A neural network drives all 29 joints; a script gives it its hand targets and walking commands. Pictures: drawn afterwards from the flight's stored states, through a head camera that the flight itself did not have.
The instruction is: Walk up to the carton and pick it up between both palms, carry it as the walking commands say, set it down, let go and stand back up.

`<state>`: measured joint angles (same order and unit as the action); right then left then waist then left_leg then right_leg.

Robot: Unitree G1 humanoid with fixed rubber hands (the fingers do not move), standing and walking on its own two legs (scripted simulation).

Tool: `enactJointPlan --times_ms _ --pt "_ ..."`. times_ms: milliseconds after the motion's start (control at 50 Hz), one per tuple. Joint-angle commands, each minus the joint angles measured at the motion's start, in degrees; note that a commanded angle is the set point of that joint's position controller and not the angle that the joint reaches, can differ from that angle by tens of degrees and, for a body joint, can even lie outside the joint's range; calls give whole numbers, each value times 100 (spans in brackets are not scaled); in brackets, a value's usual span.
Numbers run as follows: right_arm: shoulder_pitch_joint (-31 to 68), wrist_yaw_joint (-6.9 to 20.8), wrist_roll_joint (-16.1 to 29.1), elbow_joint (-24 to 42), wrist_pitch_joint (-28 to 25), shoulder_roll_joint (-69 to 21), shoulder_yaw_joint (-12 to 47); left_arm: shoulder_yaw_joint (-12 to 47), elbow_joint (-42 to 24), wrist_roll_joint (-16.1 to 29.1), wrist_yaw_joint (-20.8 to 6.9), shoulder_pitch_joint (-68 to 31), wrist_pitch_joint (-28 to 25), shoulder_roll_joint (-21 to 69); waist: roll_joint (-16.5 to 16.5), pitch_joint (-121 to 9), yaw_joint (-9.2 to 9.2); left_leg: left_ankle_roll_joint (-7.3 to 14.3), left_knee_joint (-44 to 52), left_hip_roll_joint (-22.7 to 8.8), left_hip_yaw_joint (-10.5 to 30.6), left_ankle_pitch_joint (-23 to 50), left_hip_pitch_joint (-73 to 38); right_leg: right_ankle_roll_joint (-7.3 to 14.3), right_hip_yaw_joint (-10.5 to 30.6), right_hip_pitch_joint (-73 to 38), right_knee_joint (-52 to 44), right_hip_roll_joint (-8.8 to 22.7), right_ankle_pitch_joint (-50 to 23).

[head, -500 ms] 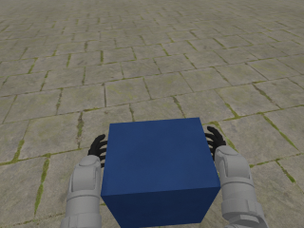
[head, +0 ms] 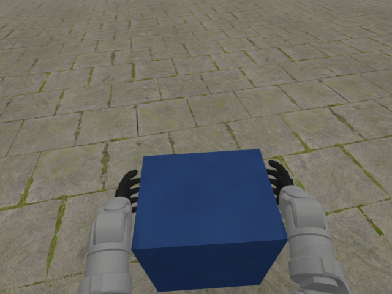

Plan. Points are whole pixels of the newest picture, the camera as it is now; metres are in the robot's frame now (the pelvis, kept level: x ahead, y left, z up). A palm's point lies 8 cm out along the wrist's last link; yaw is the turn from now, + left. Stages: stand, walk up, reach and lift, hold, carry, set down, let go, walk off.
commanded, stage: carry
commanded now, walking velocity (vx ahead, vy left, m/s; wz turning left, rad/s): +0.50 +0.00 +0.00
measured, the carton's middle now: (205, 225) +0.27 +0.01 -0.02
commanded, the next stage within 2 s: none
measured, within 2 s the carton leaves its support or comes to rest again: neither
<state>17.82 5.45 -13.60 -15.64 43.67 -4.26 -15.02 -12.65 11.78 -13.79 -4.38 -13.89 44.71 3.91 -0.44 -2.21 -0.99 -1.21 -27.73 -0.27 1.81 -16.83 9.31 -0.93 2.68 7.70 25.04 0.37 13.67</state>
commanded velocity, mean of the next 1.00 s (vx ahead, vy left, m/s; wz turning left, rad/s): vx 0.40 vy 0.00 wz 0.00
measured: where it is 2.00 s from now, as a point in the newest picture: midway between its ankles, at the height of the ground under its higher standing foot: (196, 258)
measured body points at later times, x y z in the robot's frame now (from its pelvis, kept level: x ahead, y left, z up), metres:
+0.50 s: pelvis +0.15 +0.01 -0.01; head +0.14 +0.00 +0.44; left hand +0.41 +0.19 +0.08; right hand +0.43 -0.15 +0.08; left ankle +0.06 +0.11 -0.70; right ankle +0.14 -0.10 -0.74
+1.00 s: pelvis +0.42 +0.04 +0.00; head +0.40 +0.04 +0.45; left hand +0.68 +0.22 +0.09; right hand +0.69 -0.12 +0.09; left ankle +0.32 +0.12 -0.74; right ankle +0.48 -0.09 -0.71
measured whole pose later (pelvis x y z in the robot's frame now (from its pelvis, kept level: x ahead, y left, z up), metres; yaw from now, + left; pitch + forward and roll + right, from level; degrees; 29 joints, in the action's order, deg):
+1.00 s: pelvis +0.42 +0.04 +0.00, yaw +0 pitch +4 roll -2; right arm 4.1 -4.4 0.1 24.7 66.3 -7.3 -10.7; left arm -10.7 -27.2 -0.4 5.2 -2.4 67.8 7.1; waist -1.8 -7.9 -0.9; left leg 2.4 -19.1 -0.9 -6.9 -18.9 4.5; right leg -0.4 -6.3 29.3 39.7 3.2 12.6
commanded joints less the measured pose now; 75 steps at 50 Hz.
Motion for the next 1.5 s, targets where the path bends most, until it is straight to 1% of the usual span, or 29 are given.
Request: enactJointPlan --times_ms 0,60,80,100,120,180,240,360,380,420,440,500,580,640,660,700,740,780,940,1000,1040,1060,1080,1160,1200,1280,1340,1440,1480 --pt "3206 990 1920 1372 64 -5318 4050 3853 -1574 2029 -1053 -4124 -58 5116 739 -720 65 40 -1047 48 -275 -1474 940 618 961 1015 -1230 940 3151" --pt "3150 777 2249 2246 411 -5271 4324 4117 -2050 2152 -811 -3701 370 5304 789 -1572 219 248 35 -3 -607 -715 -332 639 441 1054 -734 938 2437" --pt "3042 724 2325 2295 549 -5231 4309 4152 -2264 2163 -730 -3650 501 5275 -96 -1710 292 362 957 -249 -74 -1220 -1067 446 -81 1517 376 487 2045" --pt "2652 673 2318 2253 698 -5164 4166 4347 -2538 2302 -665 -3770 674 5282 -1599 -1526 406 789 2057 -1438 2049 -2348 -1345 65 -762 2589 1992 -169 1558" --pt "2798 634 2388 2640 770 -5193 4286 4471 -2763 2355 -635 -3748 772 5292 -1600 -1260 314 1096 2456 -2022 2904 -2620 -1313 51 -657 3182 2468 62 1259" --pt "2713 378 2552 3494 1106 -5338 4606 4765 -3425 2727 -525 -3463 1110 5414 -757 -1391 245 1215 1916 -1859 1992 -627 -1435 35 -489 3129 2291 273 847" --pt "1797 161 2593 4099 1493 -5180 4630 5001 -4185 3024 -292 -2904 1464 5270 -1110 -1997 256 1128 1354 -1529 1109 1437 -1867 62 -833 2619 1337 13 602" --pt "728 -364 2586 4865 2160 -4657 4675 4822 -4746 3190 106 -1799 2072 4669 -584 -2451 85 713 -384 -939 -134 2537 -737 259 -1246 -98 -818 -172 -498" --pt "866 -422 2601 4984 2220 -4506 4643 4718 -4661 3126 161 -1567 2135 4567 -26 -2663 -53 476 -1045 -643 -401 1822 679 440 -520 -1573 -745 385 -160" --pt "720 -487 2608 5075 2366 -4403 4706 4620 -4689 3024 245 -1320 2239 4349 1645 -2375 -81 227 -2876 210 -821 -1453 3784 1315 2502 -3077 -1000 2366 -651" --pt "1131 -455 2769 5276 2393 -4515 4776 4613 -4809 3003 305 -1504 2244 4520 1374 -2315 -81 237 -2991 -223 -338 -1416 3855 1599 2530 -2763 -762 2514 -1058" --pt "1198 -449 2858 5362 2366 -4614 4843 4621 -4932 3015 310 -1594 2260 4599 396 -1800 -61 119 -1912 -508 -486 -1093 3177 1256 1028 -1556 -1091 2082 -451" --pt "1106 -529 2843 5456 2351 -4614 4877 4607 -5017 3002 325 -1475 2237 4515 1167 -1777 -54 94 -583 -129 -1034 128 1977 913 69 -545 -1111 1705 118" --pt "721 -563 2715 5145 2465 -4469 4717 4539 -4718 2857 360 -1215 2358 4323 580 -1799 112 171 402 11 -1285 979 281 519 -800 194 -235 1233 -276" --pt "476 -546 2709 4989 2484 -4393 4624 4625 -4807 2847 383 -1252 2374 4283 106 -2189 190 185 668 -36 -1115 781 -853 272 -1099 529 631 870 -567" --pt "401 -540 2667 4766 2468 -4146 4447 4663 -4847 2813 372 -1309 2461 4104 -2111 -2273 262 1071 1468 -2128 2887 243 -2500 -134 -1141 3161 3221 -162 1645" --pt "756 -520 2717 4984 2428 -4401 4649 4722 -4833 2925 321 -1401 2374 4375 -763 -2009 243 1253 1148 -2281 2350 1290 -2300 160 -470 3721 3953 296 1516" --pt "834 -479 2678 5011 2360 -4642 4725 4704 -4781 2959 288 -1345 2272 4599 -307 -2039 211 1160 1187 -2073 1531 1764 -2139 151 -389 3635 3527 568 965" --pt "623 -391 2630 5036 2322 -4369 4653 4782 -4726 2844 295 -1198 2278 4542 -1109 -1281 188 722 941 -1283 -438 4547 -1486 143 -1243 2531 1021 -25 -475" --pt "558 -438 2565 4883 2355 -4362 4626 4706 -4661 2835 280 -1231 2286 4414 -624 -1509 51 373 -184 -790 -1073 4867 -990 219 -1681 941 -211 -214 -1691" --pt "440 -432 2570 4787 2365 -4351 4632 4604 -4688 2816 250 -1164 2259 4280 -115 -2336 17 -11 -1425 -602 -1039 3460 492 506 -741 -1253 7 855 -4186" --pt "603 -438 2592 4901 2354 -4279 4721 4572 -4479 2740 234 -985 2234 4332 951 -2571 -29 -154 -2302 -333 -953 561 1683 972 388 -2260 502 1934 -7244" --pt "894 -432 2715 5058 2333 -4377 4889 4533 -4449 2728 247 -1011 2183 4467 1611 -2480 -3 -133 -2671 -3 -670 -1594 2166 1441 755 -2414 652 2216 -8355" --pt "834 -373 2889 5257 2242 -4722 5052 4640 -4812 2865 184 -1074 2079 4735 1010 -2397 74 33 -234 -210 -542 -1288 1649 1079 64 -1638 671 1667 -6358" --pt "791 -334 2807 5168 2240 -4790 4984 4712 -4874 2911 147 -1283 2062 4713 863 -2509 191 28 539 -407 -606 833 542 584 -395 -704 883 1328 -5204" --pt "623 -353 2727 5028 2259 -4543 4905 4717 -4799 2792 195 -1149 2131 4462 -797 -2297 150 278 -611 -1412 66 7022 -796 71 -908 1183 1620 549 -1545" --pt "558 -380 2617 4936 2258 -4548 4827 4829 -4936 2881 223 -1358 2134 4411 -804 -2159 130 168 -814 -1247 -165 6538 -576 112 -947 937 915 537 -1887" --pt "592 -411 2664 4998 2311 -4535 4887 4663 -4714 2842 211 -1103 2154 4395 1010 -2195 153 -114 -336 -445 -808 316 1420 773 -48 -1064 1109 1664 -6984" --pt "728 -383 2707 5084 2280 -4565 4873 4710 -4807 2874 210 -1154 2141 4464 621 -2109 139 -150 159 -592 -731 1815 840 552 -355 -521 1381 1410 -5789"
